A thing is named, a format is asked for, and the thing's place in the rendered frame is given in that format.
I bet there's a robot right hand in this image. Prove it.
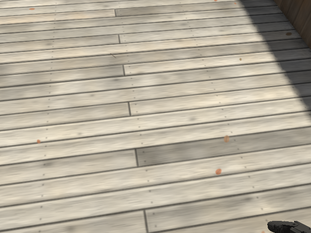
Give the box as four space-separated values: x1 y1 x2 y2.
267 220 311 233

